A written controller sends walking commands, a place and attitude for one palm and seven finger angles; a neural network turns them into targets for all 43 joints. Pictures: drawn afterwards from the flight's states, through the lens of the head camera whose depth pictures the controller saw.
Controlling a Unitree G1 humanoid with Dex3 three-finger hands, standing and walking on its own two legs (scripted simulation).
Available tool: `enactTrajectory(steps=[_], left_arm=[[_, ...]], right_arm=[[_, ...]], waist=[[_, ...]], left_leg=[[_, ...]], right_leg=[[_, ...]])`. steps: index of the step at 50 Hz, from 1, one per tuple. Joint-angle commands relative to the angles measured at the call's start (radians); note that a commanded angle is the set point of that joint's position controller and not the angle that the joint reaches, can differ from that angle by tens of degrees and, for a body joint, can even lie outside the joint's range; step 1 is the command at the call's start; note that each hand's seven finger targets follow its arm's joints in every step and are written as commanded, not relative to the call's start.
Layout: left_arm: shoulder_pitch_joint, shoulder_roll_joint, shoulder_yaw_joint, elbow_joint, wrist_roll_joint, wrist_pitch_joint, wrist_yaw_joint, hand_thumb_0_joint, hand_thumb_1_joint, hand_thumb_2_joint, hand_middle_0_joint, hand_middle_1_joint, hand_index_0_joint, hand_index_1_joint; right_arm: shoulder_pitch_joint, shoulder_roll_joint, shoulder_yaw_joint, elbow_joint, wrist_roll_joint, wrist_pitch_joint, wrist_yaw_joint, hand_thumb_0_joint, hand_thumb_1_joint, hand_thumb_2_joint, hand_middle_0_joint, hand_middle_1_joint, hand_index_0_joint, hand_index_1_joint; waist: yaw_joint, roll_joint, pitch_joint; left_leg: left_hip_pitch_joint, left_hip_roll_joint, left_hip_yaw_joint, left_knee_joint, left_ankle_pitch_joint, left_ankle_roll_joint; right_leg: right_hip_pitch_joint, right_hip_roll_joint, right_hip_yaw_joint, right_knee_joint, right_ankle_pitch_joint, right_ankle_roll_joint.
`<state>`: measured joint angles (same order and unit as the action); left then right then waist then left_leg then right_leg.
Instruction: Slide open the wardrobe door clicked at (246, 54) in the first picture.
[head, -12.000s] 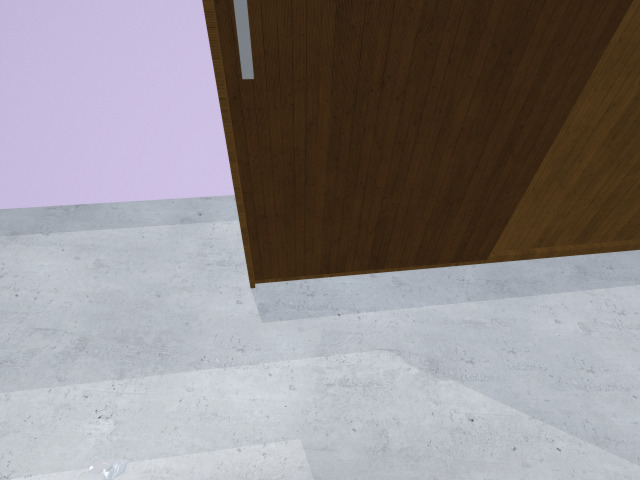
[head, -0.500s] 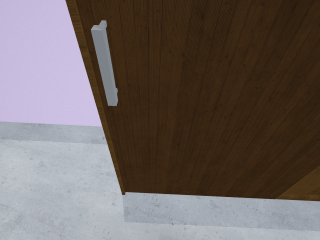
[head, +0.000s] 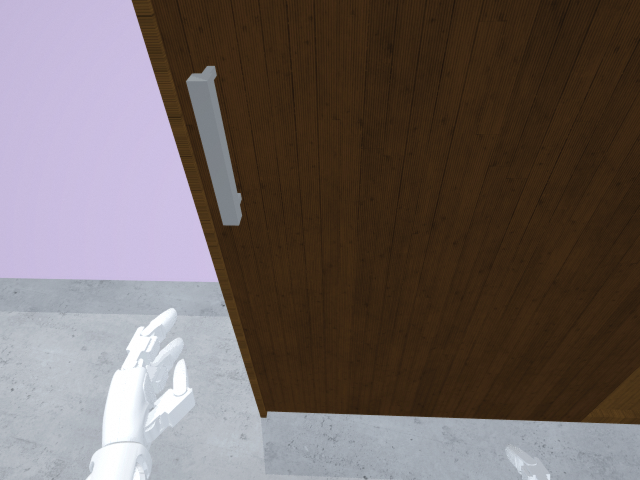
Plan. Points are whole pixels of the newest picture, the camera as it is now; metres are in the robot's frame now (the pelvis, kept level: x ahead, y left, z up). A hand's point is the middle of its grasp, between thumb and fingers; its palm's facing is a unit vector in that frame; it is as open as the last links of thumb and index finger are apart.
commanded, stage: raise the hand with hooked fingers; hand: left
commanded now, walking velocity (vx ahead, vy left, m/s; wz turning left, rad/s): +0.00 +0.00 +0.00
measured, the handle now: (222, 151) +0.49 +0.14 +0.21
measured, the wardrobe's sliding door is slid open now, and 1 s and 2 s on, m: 0.00 0.00 0.00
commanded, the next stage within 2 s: move the hooked fingers beside the handle in 1.86 s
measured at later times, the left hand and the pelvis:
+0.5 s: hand (176, 389) +0.22 +0.17 +0.06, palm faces -0.12 -0.98 -0.12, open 10.5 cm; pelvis +0.00 -0.03 -0.02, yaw +1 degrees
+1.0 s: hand (76, 302) +0.25 +0.25 +0.18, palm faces +0.06 -0.99 -0.12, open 13.3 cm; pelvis +0.02 -0.01 +0.01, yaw +1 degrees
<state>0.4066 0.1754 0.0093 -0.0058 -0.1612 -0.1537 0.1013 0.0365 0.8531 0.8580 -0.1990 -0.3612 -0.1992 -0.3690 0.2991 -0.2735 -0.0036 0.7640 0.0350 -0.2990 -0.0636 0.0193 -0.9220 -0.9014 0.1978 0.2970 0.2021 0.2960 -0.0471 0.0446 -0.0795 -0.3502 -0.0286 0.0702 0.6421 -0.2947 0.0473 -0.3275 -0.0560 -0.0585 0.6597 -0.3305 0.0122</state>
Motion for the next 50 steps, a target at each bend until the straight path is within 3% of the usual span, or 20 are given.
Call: enactTrajectory(steps=[1,4,5,6,9,11,14,15,17,20,22,25,27,30,32,36,40,43,45,50], left_arm=[[0.324,0.021,0.096,0.121,-0.064,-0.234,-0.235,0.000,0.597,0.770,-0.222,-0.495,-0.222,-0.495],[0.317,0.165,0.252,0.103,-0.062,-0.283,-0.352,0.000,0.527,0.740,-0.227,-0.540,-0.227,-0.540],[0.301,0.226,0.313,0.034,-0.062,-0.269,-0.347,0.000,0.503,0.730,-0.228,-0.555,-0.228,-0.555],[0.244,0.196,0.271,-0.105,-0.075,-0.258,-0.344,0.000,0.480,0.720,-0.230,-0.570,-0.230,-0.570],[0.100,0.235,0.329,-0.423,-0.108,-0.316,-0.289,0.000,0.410,0.690,-0.235,-0.615,-0.235,-0.615],[-0.010,0.234,0.294,-0.581,-0.116,-0.393,-0.273,0.000,0.363,0.670,-0.238,-0.645,-0.238,-0.645],[-0.106,0.161,0.160,-0.539,-0.140,-0.477,-0.333,0.000,0.293,0.640,-0.243,-0.690,-0.243,-0.690],[-0.158,0.129,0.109,-0.490,-0.153,-0.468,-0.370,0.000,0.270,0.630,-0.245,-0.705,-0.245,-0.705],[-0.155,0.168,0.126,-0.364,-0.156,-0.416,-0.433,0.000,0.223,0.610,-0.248,-0.735,-0.248,-0.735],[-0.126,0.270,0.234,-0.124,-0.153,-0.243,-0.504,0.000,0.153,0.580,-0.253,-0.780,-0.253,-0.780],[-0.120,0.357,0.329,-0.108,-0.162,-0.129,-0.534,0.000,0.107,0.560,-0.257,-0.810,-0.257,-0.810],[-0.067,0.440,0.511,-0.173,-0.237,-0.020,-0.515,0.000,0.037,0.530,-0.262,-0.855,-0.262,-0.855],[-0.050,0.415,0.566,-0.292,-0.291,-0.036,-0.473,0.000,-0.010,0.510,-0.265,-0.885,-0.265,-0.885],[-0.075,0.346,0.521,-0.386,-0.309,-0.093,-0.430,0.000,-0.080,0.480,-0.270,-0.930,-0.270,-0.930],[-0.084,0.303,0.448,-0.363,-0.279,-0.104,-0.438,0.000,-0.127,0.460,-0.273,-0.960,-0.273,-0.960],[-0.147,0.292,0.349,-0.244,-0.231,-0.005,-0.499,0.000,-0.220,0.420,-0.280,-1.020,-0.280,-1.020],[-0.333,0.457,0.462,-0.327,-0.219,0.049,-0.497,0.000,-0.313,0.380,-0.287,-1.080,-0.287,-1.080],[-0.429,0.496,0.532,-0.429,-0.233,0.019,-0.466,0.000,-0.383,0.350,-0.292,-1.125,-0.292,-1.125],[-0.437,0.516,0.571,-0.420,-0.249,0.005,-0.450,0.000,-0.430,0.330,-0.295,-1.155,-0.295,-1.155],[-0.470,0.449,0.498,-0.150,-0.244,0.147,-0.506,0.000,-0.500,0.300,-0.300,-1.200,-0.300,-1.200]], right_arm=[[-0.151,-0.110,-0.079,-0.255,-0.015,-0.014,0.052,0.000,-0.900,-0.900,0.200,0.300,0.200,0.300],[-0.236,-0.112,-0.092,-0.377,-0.008,0.043,0.060,0.000,-0.900,-0.900,0.200,0.300,0.200,0.300],[-0.231,-0.104,-0.094,-0.388,-0.005,0.066,0.060,0.000,-0.900,-0.900,0.200,0.300,0.200,0.300],[-0.238,-0.088,-0.080,-0.423,-0.004,0.080,0.056,0.000,-0.900,-0.900,0.200,0.300,0.200,0.300],[-0.175,-0.048,-0.072,-0.442,-0.007,0.081,0.046,0.000,-0.900,-0.900,0.200,0.300,0.200,0.300],[-0.130,-0.051,-0.065,-0.416,-0.016,0.066,0.039,0.000,-0.900,-0.900,0.200,0.300,0.200,0.300],[-0.110,-0.075,-0.048,-0.352,-0.007,0.017,0.025,0.000,-0.900,-0.900,0.200,0.300,0.200,0.300],[-0.111,-0.087,-0.036,-0.340,-0.003,0.004,0.018,0.000,-0.900,-0.900,0.200,0.300,0.200,0.300],[-0.105,-0.109,-0.038,-0.314,0.013,-0.014,-0.001,0.000,-0.900,-0.900,0.200,0.300,0.200,0.300],[-0.120,-0.122,-0.038,-0.307,0.029,0.001,-0.026,0.000,-0.900,-0.900,0.200,0.300,0.200,0.300],[-0.148,-0.121,-0.035,-0.339,0.034,0.016,-0.036,0.000,-0.900,-0.900,0.200,0.300,0.200,0.300],[-0.188,-0.089,-0.019,-0.381,0.028,0.027,-0.037,0.000,-0.900,-0.900,0.200,0.300,0.200,0.300],[-0.184,-0.059,-0.008,-0.393,0.025,0.014,-0.030,0.000,-0.900,-0.900,0.200,0.300,0.200,0.300],[-0.170,-0.054,-0.005,-0.371,0.020,-0.022,-0.017,0.000,-0.900,-0.900,0.200,0.300,0.200,0.300],[-0.137,-0.073,-0.012,-0.343,0.023,-0.044,-0.007,0.000,-0.900,-0.900,0.200,0.300,0.200,0.300],[-0.111,-0.112,-0.022,-0.321,0.041,-0.053,-0.018,0.000,-0.900,-0.900,0.200,0.300,0.200,0.300],[-0.137,-0.126,-0.015,-0.330,0.039,-0.054,-0.049,0.000,-0.900,-0.900,0.200,0.300,0.200,0.300],[-0.152,-0.103,0.000,-0.336,0.033,-0.061,-0.055,0.000,-0.900,-0.900,0.200,0.300,0.200,0.300],[-0.153,-0.098,0.010,-0.323,0.029,-0.063,-0.051,0.000,-0.900,-0.900,0.200,0.300,0.200,0.300],[-0.162,-0.111,0.023,-0.301,0.050,-0.039,-0.051,0.000,-0.900,-0.900,0.200,0.300,0.200,0.300]], waist=[[0.095,-0.367,0.157],[0.130,-0.202,0.078],[0.158,-0.059,0.041],[0.152,0.040,-0.008],[0.127,0.209,-0.192],[0.070,0.200,-0.223],[-0.024,0.162,-0.129],[-0.053,0.121,-0.067],[-0.066,0.016,-0.014],[-0.013,-0.110,0.033],[0.040,-0.119,-0.067],[0.125,-0.087,-0.228],[0.142,-0.076,-0.282],[0.129,-0.049,-0.204],[0.098,0.031,-0.160],[0.062,0.019,-0.035],[0.081,-0.002,-0.070],[0.094,0.051,-0.178],[0.108,0.072,-0.178],[0.099,0.089,0.012]], left_leg=[[-0.191,0.020,-0.059,-0.010,-0.059,-0.073],[-0.225,-0.008,-0.013,0.054,-0.026,-0.060],[-0.218,-0.010,-0.007,0.056,-0.003,-0.058],[-0.193,-0.008,-0.001,0.055,0.012,-0.053],[-0.081,0.018,-0.029,0.095,0.139,-0.039],[-0.052,0.031,-0.059,0.136,0.161,-0.027],[-0.048,0.040,-0.091,0.180,0.088,-0.018],[-0.066,0.042,-0.107,0.183,0.055,-0.013],[-0.118,0.045,-0.117,0.176,-0.031,-0.010],[-0.201,0.039,-0.100,0.150,-0.081,-0.011],[-0.177,0.034,-0.090,0.115,-0.031,-0.010],[-0.101,0.030,-0.095,0.074,0.121,-0.015],[-0.056,0.033,-0.096,0.050,0.218,-0.020],[-0.011,0.034,-0.095,0.016,0.283,-0.026],[0.042,0.035,-0.082,0.002,0.299,-0.026],[0.048,0.041,-0.086,-0.036,0.220,-0.018],[0.096,0.046,-0.110,-0.091,0.157,-0.009],[0.191,0.044,-0.117,-0.116,0.227,-0.016],[0.213,0.046,-0.119,-0.126,0.272,-0.025],[0.179,0.049,-0.125,-0.180,0.189,-0.037]], right_leg=[[-0.183,0.053,-0.027,-0.072,-0.168,-0.044],[-0.125,0.047,0.001,0.006,-0.059,-0.050],[-0.113,0.045,0.008,0.032,-0.017,-0.055],[-0.102,0.043,0.008,0.058,0.023,-0.058],[-0.092,0.057,0.015,0.093,0.159,-0.057],[-0.150,0.074,0.023,0.095,0.160,-0.050],[-0.275,0.078,0.030,0.065,0.084,-0.038],[-0.288,0.078,0.038,0.046,0.064,-0.033],[-0.288,0.072,0.059,-0.004,-0.026,-0.024],[-0.240,0.044,0.122,-0.094,-0.164,-0.012],[-0.131,0.014,0.138,-0.103,-0.127,-0.004],[0.068,0.007,0.110,-0.073,0.091,-0.001],[0.128,0.020,0.060,-0.039,0.319,0.001],[0.097,0.046,0.013,-0.033,0.432,-0.008],[0.028,0.054,-0.003,-0.038,0.419,-0.009],[-0.042,0.059,-0.002,-0.098,0.292,-0.010],[0.006,0.058,-0.002,-0.143,0.163,-0.018],[0.070,0.062,-0.020,-0.139,0.214,-0.028],[0.099,0.070,-0.025,-0.148,0.255,-0.035],[0.053,0.069,-0.024,-0.203,0.214,-0.038]])
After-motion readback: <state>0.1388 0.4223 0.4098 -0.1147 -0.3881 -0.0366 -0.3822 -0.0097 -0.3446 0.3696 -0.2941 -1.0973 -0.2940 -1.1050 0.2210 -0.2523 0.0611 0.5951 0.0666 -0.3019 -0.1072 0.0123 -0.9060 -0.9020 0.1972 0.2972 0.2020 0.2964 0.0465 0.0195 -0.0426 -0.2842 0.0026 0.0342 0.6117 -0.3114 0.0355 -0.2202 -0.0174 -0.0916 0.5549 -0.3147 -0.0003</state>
